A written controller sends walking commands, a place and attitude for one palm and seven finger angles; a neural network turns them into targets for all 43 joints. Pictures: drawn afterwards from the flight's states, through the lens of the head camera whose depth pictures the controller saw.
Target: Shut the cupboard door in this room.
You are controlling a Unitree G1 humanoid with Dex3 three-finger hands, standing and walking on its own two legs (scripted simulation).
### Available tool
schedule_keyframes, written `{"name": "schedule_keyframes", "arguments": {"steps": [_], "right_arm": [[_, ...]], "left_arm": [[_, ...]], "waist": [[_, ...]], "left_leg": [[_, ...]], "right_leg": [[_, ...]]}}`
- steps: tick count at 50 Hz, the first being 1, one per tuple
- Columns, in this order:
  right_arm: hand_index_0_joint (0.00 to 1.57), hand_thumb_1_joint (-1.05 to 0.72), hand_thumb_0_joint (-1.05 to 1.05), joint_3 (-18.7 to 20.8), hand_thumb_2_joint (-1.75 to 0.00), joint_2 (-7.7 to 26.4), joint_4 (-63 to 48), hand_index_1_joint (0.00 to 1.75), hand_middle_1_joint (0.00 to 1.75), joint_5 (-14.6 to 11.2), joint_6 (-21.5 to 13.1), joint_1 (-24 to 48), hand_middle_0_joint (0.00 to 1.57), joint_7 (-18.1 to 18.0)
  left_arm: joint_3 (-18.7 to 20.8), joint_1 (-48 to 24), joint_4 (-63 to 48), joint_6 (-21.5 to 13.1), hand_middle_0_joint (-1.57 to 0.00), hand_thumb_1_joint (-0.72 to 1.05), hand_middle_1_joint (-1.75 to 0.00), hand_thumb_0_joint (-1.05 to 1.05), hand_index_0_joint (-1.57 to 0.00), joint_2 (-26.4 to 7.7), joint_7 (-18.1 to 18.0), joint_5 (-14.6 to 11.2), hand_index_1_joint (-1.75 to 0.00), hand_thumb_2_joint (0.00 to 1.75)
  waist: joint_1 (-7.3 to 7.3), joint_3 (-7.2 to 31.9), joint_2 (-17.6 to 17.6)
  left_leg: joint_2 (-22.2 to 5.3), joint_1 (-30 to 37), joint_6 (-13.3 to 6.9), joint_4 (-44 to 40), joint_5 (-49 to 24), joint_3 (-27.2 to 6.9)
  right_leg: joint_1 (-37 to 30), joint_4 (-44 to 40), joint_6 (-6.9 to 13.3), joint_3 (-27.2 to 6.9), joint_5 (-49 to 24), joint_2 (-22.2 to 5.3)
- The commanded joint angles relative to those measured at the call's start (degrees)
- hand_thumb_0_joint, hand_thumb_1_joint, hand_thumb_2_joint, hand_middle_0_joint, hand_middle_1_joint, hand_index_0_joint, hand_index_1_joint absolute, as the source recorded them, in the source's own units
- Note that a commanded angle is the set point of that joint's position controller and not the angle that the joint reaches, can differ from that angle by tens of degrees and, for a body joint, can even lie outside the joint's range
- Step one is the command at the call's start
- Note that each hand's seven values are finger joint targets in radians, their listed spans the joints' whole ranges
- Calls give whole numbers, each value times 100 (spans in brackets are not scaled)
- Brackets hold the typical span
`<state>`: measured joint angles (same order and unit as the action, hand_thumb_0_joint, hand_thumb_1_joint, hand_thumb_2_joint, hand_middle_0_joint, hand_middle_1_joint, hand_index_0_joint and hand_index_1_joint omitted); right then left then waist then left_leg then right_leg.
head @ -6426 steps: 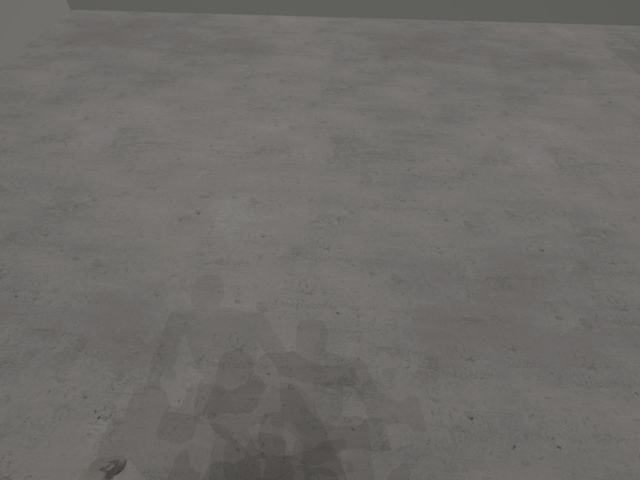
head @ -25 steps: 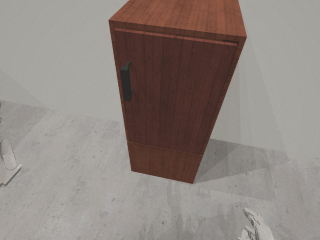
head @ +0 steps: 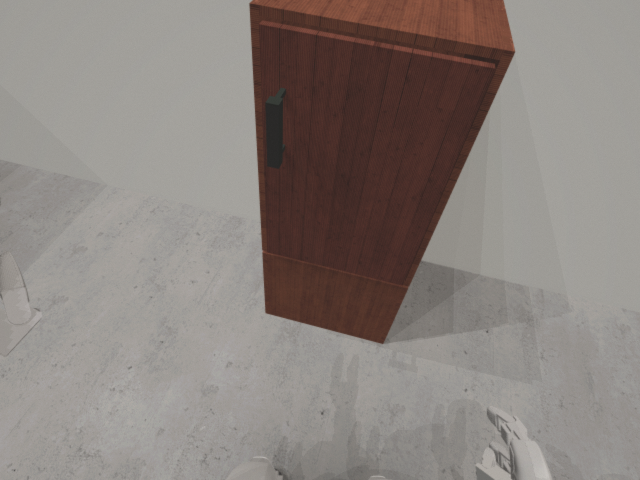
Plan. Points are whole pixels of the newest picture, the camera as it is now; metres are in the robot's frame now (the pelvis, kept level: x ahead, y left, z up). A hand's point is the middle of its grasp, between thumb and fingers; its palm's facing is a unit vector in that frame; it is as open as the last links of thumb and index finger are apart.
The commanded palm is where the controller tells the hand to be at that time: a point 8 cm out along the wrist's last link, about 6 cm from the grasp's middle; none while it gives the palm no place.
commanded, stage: step back with the hand held close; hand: left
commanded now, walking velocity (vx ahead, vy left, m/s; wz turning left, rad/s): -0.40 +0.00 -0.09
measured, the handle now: (278, 128) +0.70 +0.11 +0.05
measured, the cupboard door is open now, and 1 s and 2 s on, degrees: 0 0 0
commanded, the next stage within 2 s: stop stepping back and stand still in 0.18 s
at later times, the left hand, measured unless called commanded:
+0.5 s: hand out of the picture +0.13 +0.28 +0.18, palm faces +0.36 -0.84 -0.41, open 7.4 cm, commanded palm +0.05 +0.31 +0.20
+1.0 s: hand out of the picture +0.08 +0.27 +0.19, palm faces +0.27 -0.83 -0.48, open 7.4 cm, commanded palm +0.03 +0.32 +0.20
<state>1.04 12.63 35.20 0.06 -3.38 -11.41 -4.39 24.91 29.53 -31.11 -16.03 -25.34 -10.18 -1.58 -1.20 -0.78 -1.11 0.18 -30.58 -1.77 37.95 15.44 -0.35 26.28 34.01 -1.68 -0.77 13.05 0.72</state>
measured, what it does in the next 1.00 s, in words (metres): walks backwards: right foot, then left foot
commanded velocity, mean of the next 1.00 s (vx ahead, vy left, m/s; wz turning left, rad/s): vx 0.03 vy -0.05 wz -0.04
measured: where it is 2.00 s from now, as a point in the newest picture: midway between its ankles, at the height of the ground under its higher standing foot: outside the picture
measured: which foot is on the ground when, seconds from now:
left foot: down 0.00-0.24, up 0.26-0.34, down 0.36-0.58, up 0.60-0.74, down 0.76-1.00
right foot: up 0.00-0.20, down 0.22-0.76, up 0.78-1.00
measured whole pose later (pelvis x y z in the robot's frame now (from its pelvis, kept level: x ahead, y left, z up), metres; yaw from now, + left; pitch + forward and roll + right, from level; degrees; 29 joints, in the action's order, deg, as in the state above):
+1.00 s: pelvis -0.15 +0.04 +0.02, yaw -8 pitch +0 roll +0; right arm -3.0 7.2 36.5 1.3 -5.6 -18.8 -3.3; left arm 23.9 35.5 -30.4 -9.5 -26.1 -9.5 -2.0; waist -3.2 3.6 -1.6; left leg -2.5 -19.0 -0.4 29.5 13.4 3.9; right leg 12.9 31.8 1.9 5.8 24.1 2.6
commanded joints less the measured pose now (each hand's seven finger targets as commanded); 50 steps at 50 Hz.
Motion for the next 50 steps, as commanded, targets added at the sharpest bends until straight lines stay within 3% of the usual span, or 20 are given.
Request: {"name": "schedule_keyframes", "arguments": {"steps": [1, 3, 5, 9, 12, 14, 16, 18, 21, 26, 29, 30, 35, 36, 38, 40, 42, 47, 49, 50], "right_arm": [[20, -90, 0, 347, -90, 649, -915, 30, 30, 82, -545, 502, 20, -125], [20, -90, 0, 458, -90, 677, -787, 30, 30, 26, -728, 588, 20, -9], [20, -90, 0, 393, -90, 601, -774, 30, 30, -16, -800, 622, 20, 63], [20, -90, 0, 273, -90, 615, -573, 30, 30, 103, -759, 483, 20, 115], [20, -90, 0, 118, -90, 378, -432, 30, 30, 222, -665, 418, 20, 88], [20, -90, 0, 215, -90, 419, -493, 30, 30, 39, -639, 596, 20, 26], [20, -90, 0, 150, -90, 474, -581, 30, 30, 14, -533, 457, 20, -71], [20, -90, 0, 168, -90, 684, -726, 30, 30, -75, -529, 435, 20, -92], [20, -90, 0, 130, -90, 682, -996, 30, 30, -5, -574, 514, 20, -23], [20, -90, 0, 116, -90, 591, -1162, 30, 30, 11, -468, 336, 20, 69], [20, -90, 0, 165, -90, 632, -868, 30, 30, 116, -331, 246, 20, 63], [20, -90, 0, 163, -90, 586, -750, 30, 30, 81, -272, 168, 20, 36], [20, -90, 0, 111, -90, 701, -504, 30, 30, 66, -417, 208, 20, -180], [20, -90, 0, 102, -90, 732, -515, 30, 30, 35, -470, 153, 20, -209], [20, -90, 0, 137, -90, 910, -688, 30, 30, -8, -615, 136, 20, -222], [20, -90, 0, 100, -90, 661, -654, 30, 30, 76, -697, 251, 20, -134], [20, -90, 0, 115, -90, 608, -675, 30, 30, 74, -708, 375, 20, 8], [20, -90, 0, 48, -90, 587, -742, 30, 30, 117, -507, 261, 20, 43], [20, -90, 0, 60, -90, 556, -717, 30, 30, 134, -387, 168, 20, 13], [20, -90, 0, 52, -90, 475, -725, 30, 30, 141, -328, 120, 20, 19]], "left_arm": [[1163, -553, -1478, -390, -20, 90, -30, 0, -20, -1268, -40, -17, -30, 90], [1089, -194, -1133, -347, -20, 90, -30, 0, -20, -1095, -50, -133, -30, 90], [808, 187, -944, -234, -20, 90, -30, 0, -20, -837, -49, -239, -30, 90], [722, -202, -1245, -298, -20, 90, -30, 0, -20, -984, 79, -278, -30, 90], [787, -1267, -1295, -449, -20, 90, -30, 0, -20, -1402, -52, -64, -30, 90], [498, -1588, -1145, -194, -20, 90, -30, 0, -20, -1290, -7, -16, -30, 90], [457, -1083, -704, 36, -20, 90, -30, 0, -20, -1064, 62, -63, -30, 90], [586, -804, -567, 103, -20, 90, -30, 0, -20, -1016, 120, -131, -30, 90], [848, -122, -906, 109, -20, 90, -30, 0, -20, -1006, 151, -253, -30, 90], [746, 673, -1475, 343, -20, 90, -30, 0, -20, -967, 105, -264, -30, 90], [1031, 200, -1370, 339, -20, 90, -30, 0, -20, -1329, -2, -224, -30, 90], [812, 79, -1044, 406, -20, 90, -30, 0, -20, -1114, -50, -176, -30, 90], [342, -1378, -254, 302, -20, 90, -30, 0, -20, -914, -160, 43, -30, 90], [211, -1462, -238, 298, -20, 90, -30, 0, -20, -800, -148, 36, -30, 90], [273, -1466, -705, 200, -20, 90, -30, 0, -20, -788, -146, 21, -30, 90], [591, -821, -734, 186, -20, 90, -30, 0, -20, -1024, -50, -19, -30, 90], [555, -409, -1086, 195, -20, 90, -30, 0, -20, -913, 7, 4, -30, 90], [667, 311, -1038, 353, -20, 90, -30, 0, -20, -949, -52, -41, -30, 90], [855, 338, -710, 427, -20, 90, -30, 0, -20, -1135, -73, -31, -30, 90], [803, 138, -666, 430, -20, 90, -30, 0, -20, -1084, -72, -77, -30, 90]], "waist": [[74, 993, 1887], [189, 1193, 1306], [159, 1068, 1494], [61, 880, 1314], [-1, 913, -390], [-30, 966, -1120], [-71, 753, -123], [41, 705, 856], [155, 1019, 1730], [60, 1149, 1076], [81, 763, -693], [35, 367, -1034], [-114, -279, 30], [-118, -340, 467], [-101, -284, 1992], [-55, -44, 1641], [68, 81, 978], [53, 365, 1502], [3, 388, 728], [-12, 323, 15]], "left_leg": [[-1998, -1258, -644, -3223, 2722, -2195], [-1808, 58, -535, -2508, 1588, -1358], [-1699, 514, -307, -2514, 1456, -811], [-1574, 1277, 221, -2297, 1152, -331], [-550, 2420, 596, 84, -126, 512], [-187, 2316, 502, 510, -232, 504], [-260, 2207, 394, -406, -1317, 381], [-819, 2114, 210, -1604, -1672, -82], [-1523, 1178, 238, -3481, 2449, -1359], [-509, 947, 551, -2085, 1610, 214], [-108, 1216, 399, 1102, 441, 109], [-219, 682, 375, 1736, 445, -186], [-317, 1556, 105, -146, 725, 311], [-318, 1488, 35, -765, 1151, 151], [-1529, 1554, -526, -2520, 2390, -2193], [-2021, 902, -593, -3435, 3674, -3251], [-1807, 700, -561, -3157, 2695, -2092], [-1177, 86, -78, -2681, 2415, -563], [-735, -92, 37, -1344, 1694, -134], [-457, -223, 126, -134, 1035, 82]], "right_leg": [[-1747, 2963, 3, -49, 1078, 616], [-1031, 2681, 85, -41, 1525, 476], [-934, 1703, 166, 277, 1803, 381], [-939, -985, 351, -30, 1463, 39], [701, -2210, 1003, -1933, -400, -1586], [594, -1691, 673, -1352, -1530, -1332], [21, -953, 403, -627, -2057, -833], [-487, -620, 65, -78, -567, 39], [-1281, 301, 155, 282, 1389, 485], [-1971, -1129, 513, 320, 1298, 201], [5, -2530, 1404, -2041, 2909, -1715], [173, -2571, 1524, -2184, 3334, -1904], [565, -1532, 859, -642, 2975, -1106], [376, -968, 761, -395, 2842, -830], [496, 1176, 259, 379, 1765, 179], [279, 2647, 204, -68, 1469, 141], [-255, 2198, 236, 83, 1072, -13], [-2246, -287, 326, 883, 1145, 310], [-2460, -1201, 621, 36, 1158, -250], [-2153, -1708, 1027, -1169, 1492, -999]]}}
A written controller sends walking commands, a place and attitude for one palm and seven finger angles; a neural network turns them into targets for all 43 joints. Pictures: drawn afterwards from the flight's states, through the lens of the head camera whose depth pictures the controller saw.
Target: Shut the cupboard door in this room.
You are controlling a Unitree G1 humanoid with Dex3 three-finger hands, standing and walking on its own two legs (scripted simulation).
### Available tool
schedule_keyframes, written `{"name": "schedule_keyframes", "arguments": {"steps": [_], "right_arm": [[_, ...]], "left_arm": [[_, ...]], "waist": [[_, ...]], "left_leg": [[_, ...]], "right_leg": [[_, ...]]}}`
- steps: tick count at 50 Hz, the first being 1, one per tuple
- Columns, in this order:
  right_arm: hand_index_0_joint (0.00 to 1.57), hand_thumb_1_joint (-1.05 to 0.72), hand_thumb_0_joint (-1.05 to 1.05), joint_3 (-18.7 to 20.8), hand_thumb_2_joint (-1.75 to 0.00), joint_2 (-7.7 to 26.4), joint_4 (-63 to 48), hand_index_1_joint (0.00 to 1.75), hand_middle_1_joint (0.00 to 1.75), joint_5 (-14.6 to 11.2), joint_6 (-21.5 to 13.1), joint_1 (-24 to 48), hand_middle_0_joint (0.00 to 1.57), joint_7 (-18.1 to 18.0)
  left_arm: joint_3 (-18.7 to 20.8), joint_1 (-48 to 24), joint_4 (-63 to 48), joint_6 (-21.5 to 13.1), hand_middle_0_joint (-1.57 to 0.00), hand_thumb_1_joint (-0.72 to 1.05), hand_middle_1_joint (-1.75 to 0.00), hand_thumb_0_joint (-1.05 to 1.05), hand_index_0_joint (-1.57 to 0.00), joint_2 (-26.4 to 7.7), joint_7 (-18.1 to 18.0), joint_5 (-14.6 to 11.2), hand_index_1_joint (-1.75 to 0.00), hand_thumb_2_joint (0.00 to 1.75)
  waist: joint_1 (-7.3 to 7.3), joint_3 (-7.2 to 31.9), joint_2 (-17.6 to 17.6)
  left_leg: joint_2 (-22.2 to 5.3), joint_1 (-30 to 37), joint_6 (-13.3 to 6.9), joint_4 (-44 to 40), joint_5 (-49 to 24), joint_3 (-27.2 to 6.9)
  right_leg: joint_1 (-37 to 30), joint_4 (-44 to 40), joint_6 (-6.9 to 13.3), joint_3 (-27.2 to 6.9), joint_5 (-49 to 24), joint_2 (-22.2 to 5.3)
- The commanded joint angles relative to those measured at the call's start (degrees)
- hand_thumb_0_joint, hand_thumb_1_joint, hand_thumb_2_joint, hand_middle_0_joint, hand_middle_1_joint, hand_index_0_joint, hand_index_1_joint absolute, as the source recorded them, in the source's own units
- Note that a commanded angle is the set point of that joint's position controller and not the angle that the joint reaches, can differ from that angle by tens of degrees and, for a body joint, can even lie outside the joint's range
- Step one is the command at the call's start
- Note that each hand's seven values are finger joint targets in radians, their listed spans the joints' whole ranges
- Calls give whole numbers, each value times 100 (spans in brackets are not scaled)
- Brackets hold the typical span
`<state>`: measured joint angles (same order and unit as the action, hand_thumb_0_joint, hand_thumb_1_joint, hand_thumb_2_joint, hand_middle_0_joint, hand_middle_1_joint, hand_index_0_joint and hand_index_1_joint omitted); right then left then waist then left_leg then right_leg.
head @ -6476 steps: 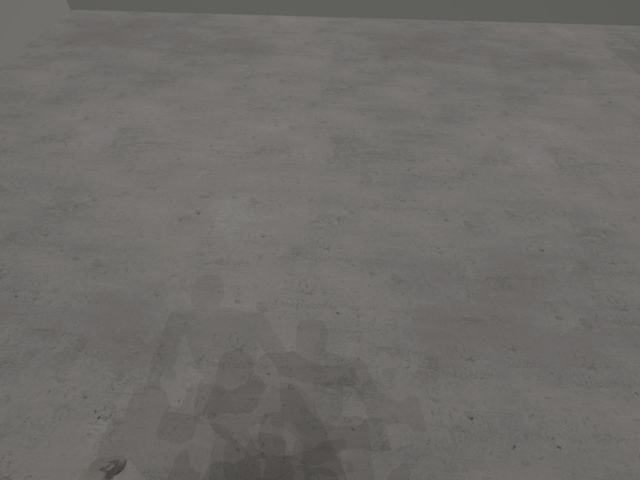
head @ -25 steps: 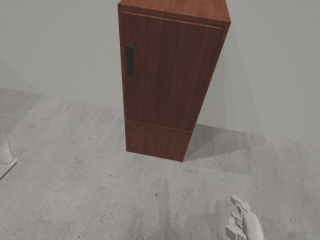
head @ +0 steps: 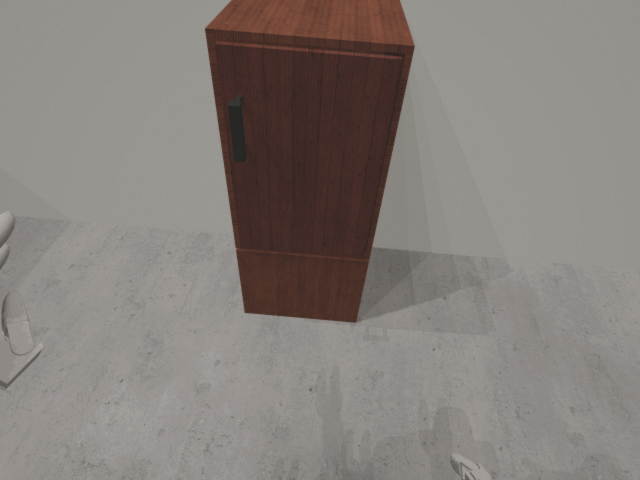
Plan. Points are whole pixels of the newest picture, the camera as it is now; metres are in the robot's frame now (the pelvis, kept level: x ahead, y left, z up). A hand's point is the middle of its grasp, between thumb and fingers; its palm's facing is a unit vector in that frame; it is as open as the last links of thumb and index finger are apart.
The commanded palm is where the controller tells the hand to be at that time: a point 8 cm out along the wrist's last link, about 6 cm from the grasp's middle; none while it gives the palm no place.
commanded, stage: stop stepping back and stand still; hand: left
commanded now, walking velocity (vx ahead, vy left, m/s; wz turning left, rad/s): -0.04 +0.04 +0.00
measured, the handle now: (239, 128) +0.83 +0.19 +0.04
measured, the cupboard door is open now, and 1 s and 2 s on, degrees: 0 0 0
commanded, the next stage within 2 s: let the arm hang, fingers relaxed in 0.52 s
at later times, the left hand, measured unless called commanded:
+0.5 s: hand (36, 315) +0.23 +0.27 +0.17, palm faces +0.41 -0.79 -0.46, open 7.4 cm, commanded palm +0.17 +0.31 +0.18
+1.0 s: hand out of the picture +0.00 +0.21 -0.18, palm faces +0.04 -0.99 -0.16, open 7.0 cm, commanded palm none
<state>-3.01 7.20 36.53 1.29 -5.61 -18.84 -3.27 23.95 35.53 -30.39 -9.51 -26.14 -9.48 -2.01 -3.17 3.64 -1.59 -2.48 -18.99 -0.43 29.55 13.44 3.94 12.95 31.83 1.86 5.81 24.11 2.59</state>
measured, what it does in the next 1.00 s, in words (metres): steps on the spot: right foot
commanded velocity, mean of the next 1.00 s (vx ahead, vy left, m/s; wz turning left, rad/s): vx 0.00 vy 0.00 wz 0.00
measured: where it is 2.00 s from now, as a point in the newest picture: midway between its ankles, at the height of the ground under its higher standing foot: outside the picture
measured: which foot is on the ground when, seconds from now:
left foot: down 0.00-1.00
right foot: up 0.00-0.00, down 0.02-1.00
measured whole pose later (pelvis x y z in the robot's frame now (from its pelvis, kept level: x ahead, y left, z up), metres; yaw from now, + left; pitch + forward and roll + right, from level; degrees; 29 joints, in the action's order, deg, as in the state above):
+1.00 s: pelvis +0.00 +0.04 +0.00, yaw +2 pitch -1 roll -1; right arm -1.5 12.3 57.3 1.3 2.0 -14.7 -0.8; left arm 0.1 18.0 56.9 2.6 -11.2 -0.9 0.5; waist -0.2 -3.5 -2.4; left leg 0.4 -17.5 -2.2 28.4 10.3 2.3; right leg 9.3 27.4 0.8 6.1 17.3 -0.7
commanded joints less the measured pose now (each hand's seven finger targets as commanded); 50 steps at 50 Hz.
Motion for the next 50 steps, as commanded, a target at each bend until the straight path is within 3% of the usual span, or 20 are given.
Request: {"name": "schedule_keyframes", "arguments": {"steps": [1, 2, 4, 5, 7, 9, 12, 13, 14, 15, 21, 30, 31, 32, 34, 38, 40, 43, 48, 50], "right_arm": [[20, -90, 0, 444, -90, 1050, -820, 30, 30, 31, -102, 799, 20, -90], [20, -90, 0, 467, -90, 1014, -760, 30, 30, -55, -182, 805, 20, -69], [20, -90, 0, 499, -90, 1087, -712, 30, 30, -118, -194, 799, 20, -66], [20, -90, 0, 441, -90, 1036, -695, 30, 30, -109, -188, 862, 20, -78], [20, -90, 0, 392, -90, 1006, -681, 30, 30, -100, -213, 1042, 20, -119], [20, -90, 0, 434, -90, 1068, -668, 30, 30, -105, -282, 1098, 20, -170], [20, -90, 0, 528, -90, 1199, -815, 30, 30, -153, -336, 1114, 20, -191], [20, -90, 0, 546, -90, 1216, -854, 30, 30, -178, -319, 1066, 20, -193], [20, -90, 0, 507, -90, 1184, -830, 30, 30, -131, -310, 1064, 20, -198], [20, -90, 0, 462, -90, 1124, -872, 30, 30, -146, -283, 1072, 20, -178], [20, -90, 0, 492, -90, 1126, -1003, 30, 30, -175, -211, 1012, 20, -144], [20, -90, 0, 431, -90, 1127, -1046, 30, 30, -168, -60, 1085, 20, -188], [20, -90, 0, 615, -90, 2149, -152, 30, 30, -291, -383, 1596, 20, 330], [20, -90, 0, 707, -90, 2040, -4, 30, 30, -186, -96, 1187, 20, 349], [20, -90, 0, 575, -90, 1884, 73, 30, 30, -100, 137, 1046, 20, 320], [20, -90, 0, 448, -90, 1799, 358, 30, 30, -30, 356, 1081, 20, 317], [20, -90, 0, 387, -90, 1606, 644, 30, 30, 11, 480, 940, 20, 323], [20, -90, 0, 315, -90, 1421, 1074, 30, 30, 35, 545, 869, 20, 299], [20, -90, 0, 335, -90, 1175, 1704, 30, 30, 8, 569, 664, 20, 202], [20, -90, 0, 362, -90, 1151, 1893, 30, 30, -20, 571, 494, 20, 169]], "left_arm": [[1077, -732, -729, -291, -20, 90, -30, 0, -20, -1228, -172, -79, -30, 90], [973, -1005, -657, -335, -20, 90, -30, 0, -20, -1119, -211, -96, -30, 90], [757, -890, -363, -318, -20, 90, -30, 0, -20, -840, -201, -98, -30, 90], [679, -796, -249, -345, -20, 90, -30, 0, -20, -759, -192, -74, -30, 90], [559, -1066, -326, -413, -20, 90, -30, 0, -20, -740, -180, -25, -30, 90], [474, -1392, -564, -450, -20, 90, -30, 0, -20, -755, -177, -26, -30, 90], [513, -1209, -934, -520, -20, 90, -30, 0, -20, -782, -141, -46, -30, 90], [603, -985, -806, -490, -20, 90, -30, 0, -20, -812, -137, -39, -30, 90], [781, -815, -776, -483, -20, 90, -30, 0, -20, -931, -116, -37, -30, 90], [674, -875, -932, -515, -20, 90, -30, 0, -20, -839, -96, -34, -30, 90], [752, -454, -794, -462, -20, 90, -30, 0, -20, -800, -96, -130, -30, 90], [604, -580, -624, -287, -20, 90, -30, 0, -20, -762, -76, -170, -30, 90], [-1866, -1060, 3350, 517, -20, 90, -30, 0, -20, 184, 723, 251, -30, 90], [-1745, -1101, 3574, 928, -20, 90, -30, 0, -20, 246, 876, 290, -30, 90], [-1831, -1414, 4144, 979, -20, 90, -30, 0, -20, 338, 955, 342, -30, 90], [-1964, -1885, 5540, 921, -20, 90, -30, 0, -20, 152, 955, 345, -30, 90], [-2076, -2105, 6247, 968, -20, 90, -30, 0, -20, 244, 909, 314, -30, 90], [-2189, -2027, 7241, 1009, -20, 90, -30, 0, -20, 452, 867, 286, -30, 90], [-2158, -1641, 8454, 980, -20, 90, -30, 0, -20, 703, 857, 266, -30, 90], [-2170, -1555, 8761, 960, -20, 90, -30, 0, -20, 757, 859, 267, -30, 90]], "waist": [[191, -106, -396], [243, 73, -637], [222, -84, -480], [221, -251, -448], [264, -367, -371], [246, -270, -213], [328, -37, 553], [331, 29, 573], [316, 82, 961], [297, 151, 987], [262, 552, 541], [247, 301, 400], [140, -248, 609], [225, 98, 612], [347, 28, 63], [312, 29, -941], [223, -70, -502], [278, -126, 476], [342, -276, 1128], [321, -276, 882]], "left_leg": [[-12, -1439, 76, 1533, 601, -241], [20, -1484, 124, 2113, 902, -372], [-52, -1419, 131, 2286, 891, -562], [-112, -1298, 127, 2014, 749, -479], [-81, -658, 55, 1195, 483, -217], [17, 87, 20, 360, -119, -82], [-407, 956, -157, -348, -1376, -583], [-491, 979, -201, -232, -1828, -618], [-509, 833, -221, -274, -2047, -733], [-570, 650, -219, -369, -2045, -843], [-360, 614, -53, -117, -1950, -517], [-315, 619, -28, -266, -1562, -564], [-495, 301, -87, 424, -2422, -644], [-537, 444, -118, 224, -2117, -661], [-651, -43, -335, -28, -1631, -1017], [-271, 218, -234, 186, -1198, -952], [-187, 496, -155, 121, -1196, -846], [-335, 482, -190, -507, -1168, -1029], [-286, 411, -168, -949, -223, -1001], [-323, 513, -179, -987, -202, -1001]], "right_leg": [[-584, -1925, 1008, -2715, 57, -1945], [-596, -1851, 1161, -2919, -193, -2155], [-450, -1570, 1087, -2538, -979, -2001], [-430, -1399, 1023, -2085, -1675, -1886], [-114, -1206, 758, -1527, -2177, -1610], [60, -1060, 463, -1220, -1973, -1403], [201, -550, -75, -897, -1815, -800], [137, -514, -161, -847, -2136, -646], [79, -439, -174, -759, -2267, -580], [-172, -414, -183, -671, -2234, -542], [-613, -702, -86, -856, -2846, -713], [-295, -970, -95, -802, -2422, -720], [358, -133, 30, -322, -2869, -1062], [341, -200, 47, -592, -2196, -952], [221, -42, 32, -478, -1231, -705], [231, -625, 285, -879, -1285, -1114], [375, -740, 362, -896, -1133, -1219], [-29, -726, 133, -759, -939, -916], [-367, -1145, 170, -752, -815, -896], [-403, -1288, 176, -718, -847, -903]]}}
